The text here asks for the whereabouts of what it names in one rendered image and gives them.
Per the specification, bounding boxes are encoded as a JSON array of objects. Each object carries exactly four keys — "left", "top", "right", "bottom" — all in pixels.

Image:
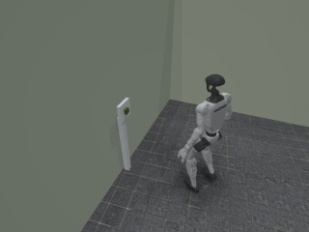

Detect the button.
[{"left": 124, "top": 107, "right": 129, "bottom": 115}]

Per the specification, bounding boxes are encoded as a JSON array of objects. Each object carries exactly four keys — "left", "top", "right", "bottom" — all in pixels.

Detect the left robot forearm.
[{"left": 183, "top": 129, "right": 200, "bottom": 152}]

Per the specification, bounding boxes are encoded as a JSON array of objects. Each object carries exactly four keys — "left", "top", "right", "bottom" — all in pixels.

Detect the robot left upper arm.
[{"left": 195, "top": 102, "right": 209, "bottom": 136}]

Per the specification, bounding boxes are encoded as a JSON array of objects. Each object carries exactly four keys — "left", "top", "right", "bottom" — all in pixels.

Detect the robot right thigh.
[{"left": 202, "top": 130, "right": 223, "bottom": 152}]

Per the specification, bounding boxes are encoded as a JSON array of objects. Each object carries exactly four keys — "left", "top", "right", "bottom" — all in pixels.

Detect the robot head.
[{"left": 205, "top": 73, "right": 225, "bottom": 103}]

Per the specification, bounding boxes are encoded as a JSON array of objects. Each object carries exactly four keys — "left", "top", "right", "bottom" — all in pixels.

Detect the panel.
[{"left": 117, "top": 98, "right": 131, "bottom": 171}]

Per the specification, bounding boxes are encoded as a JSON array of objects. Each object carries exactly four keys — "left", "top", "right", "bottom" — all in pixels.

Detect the left robot hand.
[{"left": 178, "top": 148, "right": 189, "bottom": 164}]

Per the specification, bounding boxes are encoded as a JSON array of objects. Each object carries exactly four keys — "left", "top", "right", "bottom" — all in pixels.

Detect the robot right upper arm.
[{"left": 220, "top": 93, "right": 233, "bottom": 118}]

